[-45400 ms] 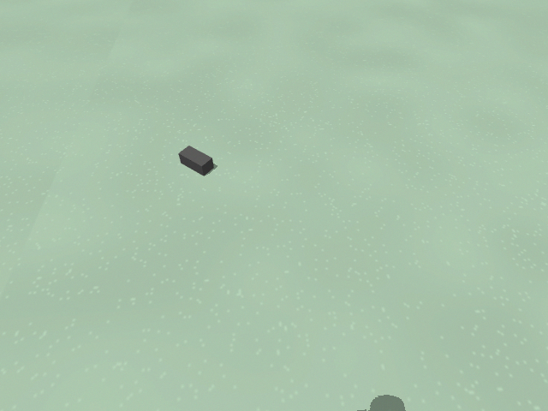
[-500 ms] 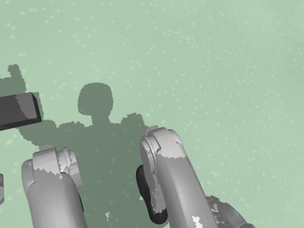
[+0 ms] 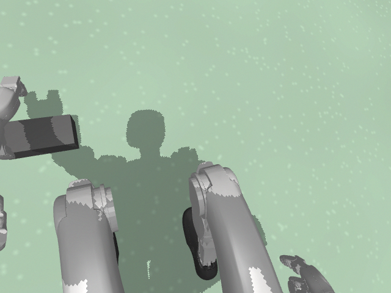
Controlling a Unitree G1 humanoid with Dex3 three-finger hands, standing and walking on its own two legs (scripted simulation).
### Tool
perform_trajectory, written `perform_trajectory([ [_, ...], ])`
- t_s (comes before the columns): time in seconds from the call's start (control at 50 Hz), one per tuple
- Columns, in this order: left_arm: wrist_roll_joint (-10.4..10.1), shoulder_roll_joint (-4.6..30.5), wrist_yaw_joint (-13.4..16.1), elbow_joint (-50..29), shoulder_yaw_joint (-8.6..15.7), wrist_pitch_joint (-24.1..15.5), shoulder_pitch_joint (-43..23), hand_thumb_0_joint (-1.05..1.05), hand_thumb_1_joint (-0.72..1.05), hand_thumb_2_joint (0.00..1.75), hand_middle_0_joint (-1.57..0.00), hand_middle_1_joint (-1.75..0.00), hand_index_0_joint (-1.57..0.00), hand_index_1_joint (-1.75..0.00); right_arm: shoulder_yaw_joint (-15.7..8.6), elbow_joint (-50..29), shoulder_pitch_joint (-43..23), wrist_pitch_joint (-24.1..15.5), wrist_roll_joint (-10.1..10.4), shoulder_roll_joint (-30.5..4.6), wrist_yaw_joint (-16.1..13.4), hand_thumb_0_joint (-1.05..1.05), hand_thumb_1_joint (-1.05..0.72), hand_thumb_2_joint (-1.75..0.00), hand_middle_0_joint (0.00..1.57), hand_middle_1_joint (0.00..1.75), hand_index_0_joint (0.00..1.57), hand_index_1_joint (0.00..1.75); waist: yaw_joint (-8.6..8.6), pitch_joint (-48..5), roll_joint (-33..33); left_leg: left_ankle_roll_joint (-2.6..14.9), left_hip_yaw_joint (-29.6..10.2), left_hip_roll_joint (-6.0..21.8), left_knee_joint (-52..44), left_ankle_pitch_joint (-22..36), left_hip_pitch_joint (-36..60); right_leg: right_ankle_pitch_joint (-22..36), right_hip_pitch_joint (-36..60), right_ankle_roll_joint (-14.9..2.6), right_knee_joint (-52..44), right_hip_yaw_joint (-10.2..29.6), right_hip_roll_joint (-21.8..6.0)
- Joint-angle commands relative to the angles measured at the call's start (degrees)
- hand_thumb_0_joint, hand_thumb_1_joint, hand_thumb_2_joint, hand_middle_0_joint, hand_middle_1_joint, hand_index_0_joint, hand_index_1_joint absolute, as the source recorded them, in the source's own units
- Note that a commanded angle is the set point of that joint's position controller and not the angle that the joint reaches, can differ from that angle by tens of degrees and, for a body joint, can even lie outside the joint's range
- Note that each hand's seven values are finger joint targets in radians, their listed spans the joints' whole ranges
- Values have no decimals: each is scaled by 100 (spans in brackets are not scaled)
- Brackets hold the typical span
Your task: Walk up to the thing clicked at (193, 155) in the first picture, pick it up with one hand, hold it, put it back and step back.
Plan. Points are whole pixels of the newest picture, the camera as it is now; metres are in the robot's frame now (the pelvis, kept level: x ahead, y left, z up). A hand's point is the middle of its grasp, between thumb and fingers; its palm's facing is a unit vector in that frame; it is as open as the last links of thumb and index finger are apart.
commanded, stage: withdraw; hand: left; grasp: from above
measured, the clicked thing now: (39, 137) +0.47 +0.29 -0.33
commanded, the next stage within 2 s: home in 0.02 s
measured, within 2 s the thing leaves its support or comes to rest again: neither
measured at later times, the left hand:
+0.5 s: hand (8, 119) +0.44 +0.28 -0.11, palm faces -0.32 -0.31 -0.90, open 11.1 cm
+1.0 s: hand out of the picture +0.28 +0.25 +0.10, palm faces +0.00 -0.90 -0.43, open 7.5 cm
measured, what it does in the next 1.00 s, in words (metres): rises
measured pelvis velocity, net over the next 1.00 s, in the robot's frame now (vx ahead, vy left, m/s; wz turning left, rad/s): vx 0.03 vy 0.01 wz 0.12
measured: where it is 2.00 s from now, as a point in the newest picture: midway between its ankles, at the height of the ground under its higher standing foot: (158, 266)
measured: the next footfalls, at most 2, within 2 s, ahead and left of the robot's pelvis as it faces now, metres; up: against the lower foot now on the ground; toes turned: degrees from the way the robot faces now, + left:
none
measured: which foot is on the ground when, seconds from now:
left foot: down 0.00-1.00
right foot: down 0.00-1.00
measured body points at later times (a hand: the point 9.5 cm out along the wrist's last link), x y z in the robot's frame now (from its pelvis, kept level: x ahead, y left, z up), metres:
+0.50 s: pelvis +0.01 +0.00 +0.02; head +0.22 +0.05 +0.42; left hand +0.46 +0.30 -0.06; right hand +0.09 -0.24 -0.11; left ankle +0.09 +0.14 -0.33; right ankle +0.11 -0.12 -0.33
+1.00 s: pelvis +0.03 +0.01 +0.21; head +0.15 +0.06 +0.64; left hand +0.27 +0.29 +0.13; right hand +0.27 -0.21 +0.13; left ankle +0.09 +0.14 -0.33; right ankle +0.10 -0.12 -0.33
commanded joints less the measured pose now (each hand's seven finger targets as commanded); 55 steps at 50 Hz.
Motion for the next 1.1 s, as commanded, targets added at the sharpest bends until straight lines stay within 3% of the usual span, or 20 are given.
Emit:
perform_trajectory([
  [0.0, 200, 1312, 834, -619, 314, -305, -2277, 0, -51, 98, -7, -100, -8, -99, -307, -7, 876, -98, -151, -1203, -81, 0, -89, -89, 20, 30, 20, 30, -251, -3631, 2055, 225, 553, -29, -956, 393, 2855, 877, 1142, -474, -1021, -539, 127],
  [0.06, 434, 1556, 1338, -576, 637, -270, -2179, 0, -49, 96, -7, -100, -9, -98, -335, 58, 936, -181, -271, -1276, -85, 0, -89, -89, 20, 30, 20, 30, -183, -3820, 2378, 176, 567, -28, -964, 381, 3083, 849, 1036, -486, -894, -618, 105],
  [0.1, 482, 1622, 1560, -810, 797, -121, -2131, 0, -33, 91, -23, -84, -22, -82, -432, 92, 913, -236, -302, -1321, -57, 0, -88, -89, 20, 30, 20, 30, -96, -4068, 2818, 123, 570, -7, -1058, 372, 3432, 872, 846, -509, -737, -689, 69],
  [0.12, 419, 1526, 1623, -976, 783, -19, -2126, 0, -25, 95, -26, -76, -23, -74, -482, 92, 899, -264, -303, -1297, -33, 0, -88, -89, 20, 30, 20, 30, -97, -4326, 2955, 121, 589, 5, -1041, 462, 3578, 949, 870, -515, -729, -669, 73],
  [0.16, 271, 1547, 1701, -1247, 868, 209, -2166, 0, -41, 91, -11, -92, -13, -90, -553, 77, 897, -299, -274, -1282, 3, 0, -89, -89, 20, 30, 20, 30, -47, -4654, 3002, 145, 619, -4, -1070, 488, 3576, 1014, 926, -521, -758, -649, 55],
  [0.24, -64, 1142, 1561, -1119, 745, 682, -1853, 0, -11, 94, -25, -65, -22, -67, -658, 173, 972, -312, -194, -1227, 77, 0, -88, -89, 20, 30, 20, 30, 19, -4714, 2712, 214, 679, -13, -1134, 440, 3402, 1030, 1029, -508, -957, -580, 68],
  [0.28, -390, 922, 1361, -1233, 630, 883, -1638, 0, -5, 91, -24, -61, -22, -63, -699, 226, 1037, -319, -97, -1146, 104, 0, -89, -90, 20, 30, 20, 30, 131, -4677, 2543, 264, 724, -25, -1232, 418, 3317, 1014, 1234, -501, -1164, -500, 81],
  [0.32, -715, 800, 1125, -1535, 704, 1052, -1143, 0, 11, 95, -24, -59, -22, -61, -789, 184, 1111, -298, 9, -1083, 123, 0, -89, -90, 20, 30, 20, 30, 315, -5078, 2235, 287, 773, -56, -1376, 582, 3451, 1133, 1742, -488, -1327, -424, 79],
  [0.4, -1691, 401, 511, -2687, 678, 1321, -450, 0, 37, 86, -21, -42, -20, -43, -990, 0, 1083, -202, 337, -880, 88, 0, -89, -90, 20, 30, 20, 30, 520, -5149, 1690, 350, 790, -86, -1862, 526, 3511, 1021, 2420, -463, -1920, -238, 85],
  [0.46, -2329, -278, -62, -3168, 413, 1478, 574, 0, 58, 87, -20, -38, -20, -38, -1032, -118, 846, -138, 497, -756, -4, 0, -90, -90, 20, 30, 20, 30, 470, -4530, 999, 430, 803, -84, -2068, 551, 3236, 1187, 2801, -394, -2334, -135, 85],
  [0.5, -2701, -191, -341, -3833, 616, 1508, 1089, 0, 74, 93, -21, -37, -21, -38, -1061, -240, 764, -97, 579, -707, -62, 0, -90, -90, 20, 30, 20, 30, 656, -4636, 737, 462, 823, -82, -2227, 696, 3271, 1354, 3286, -361, -2529, -41, 65],
  [0.56, -3229, -613, -641, -4659, 439, 1578, 1686, 0, 90, 90, -20, -30, -20, -30, -1079, -497, 511, -73, 652, -622, -163, 0, -90, -90, 20, 30, 20, 30, 702, -4261, 666, 431, 760, -26, -2663, 552, 3676, 1168, 3372, -379, -2896, -1, 29],
  [0.62, -3704, -586, -720, -5550, 650, 1598, 2030, 0, 90, 90, -20, -30, -20, -30, -1086, -664, 364, -86, 715, -569, -302, 0, -90, -90, 20, 30, 20, 30, 836, -4232, 805, 389, 697, 0, -3157, 379, 4256, 927, 3662, -409, -3273, 40, -21],
  [0.68, -4101, -1009, -793, -5967, 485, 1708, 2639, 0, 90, 90, -20, -30, -20, -30, -1080, -838, 168, -159, 759, -530, -425, 0, -90, -90, 20, 30, 20, 30, 823, -3873, 825, 360, 657, 15, -3639, 181, 4698, 724, 3776, -428, -3637, 80, -65],
  [0.8, -4989, -1355, -808, -7005, 509, 2100, 3553, 0, 90, 90, -20, -30, -20, -30, -1056, -1026, -134, -386, 833, -490, -696, 0, -90, -90, 20, 30, 20, 30, 839, -3709, 1025, 297, 541, 32, -4517, 148, 5787, 703, 4428, -415, -4298, 138, -119],
  [0.84, -5287, -1580, -824, -7134, 360, 2257, 3946, 0, 90, 90, -20, -30, -20, -30, -1020, -1100, -226, -449, 850, -440, -774, 0, -90, -90, 20, 30, 20, 30, 796, -3350, 992, 301, 534, 31, -4833, -16, 5983, 576, 4607, -407, -4604, 168, -132],
  [0.86, -5438, -1475, -798, -7437, 533, 2316, 4061, 0, 90, 90, -20, -30, -20, -30, -1005, -1188, -252, -484, 856, -443, -815, 0, -90, -90, 20, 30, 20, 30, 879, -3445, 1032, 304, 499, 22, -5006, -103, 6191, 502, 4803, -409, -4749, 189, -132],
  [0.92, -5914, -1699, -813, -7730, 430, 2553, 4484, 0, 90, 90, -20, -30, -20, -30, -950, -1251, -333, -574, 868, -395, -927, 0, -90, -90, 20, 30, 20, 30, 825, -3162, 1153, 268, 438, 31, -5527, -117, 6705, 505, 5056, -402, -5112, 212, -165],
  [0.94, -6049, -1684, -801, -7772, 532, 2634, 4650, 0, 90, 90, -20, -30, -20, -30, -930, -1274, -337, -598, 873, -386, -969, 0, -90, -90, 20, 30, 20, 30, 857, -3074, 1166, 256, 385, 40, -5698, -180, 6908, 483, 5128, -399, -5232, 215, -170],
  [1.08, -6701, -2124, -735, -8376, 592, 3172, 5831, 0, 90, 90, -20, -30, -20, -30, -705, -1431, -70, -769, 899, -177, -1276, 0, -90, -90, 20, 30, 20, 30, 861, -2710, 1024, 211, 337, 33, -6598, 716, 7963, 1219, 6370, -390, -6150, 169, -179],
])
